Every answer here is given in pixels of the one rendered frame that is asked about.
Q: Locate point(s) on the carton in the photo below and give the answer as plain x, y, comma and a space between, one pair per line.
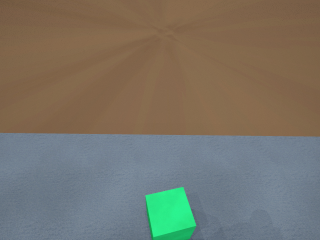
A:
169, 215

